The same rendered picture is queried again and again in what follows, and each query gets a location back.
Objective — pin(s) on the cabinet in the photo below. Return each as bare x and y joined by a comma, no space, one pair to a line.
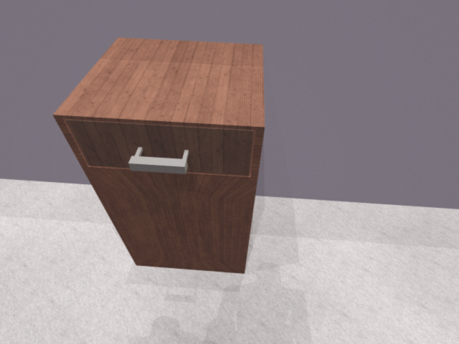
198,221

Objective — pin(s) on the handle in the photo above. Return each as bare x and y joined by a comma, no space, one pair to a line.
160,165

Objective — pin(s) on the drawer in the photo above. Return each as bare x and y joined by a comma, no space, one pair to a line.
211,150

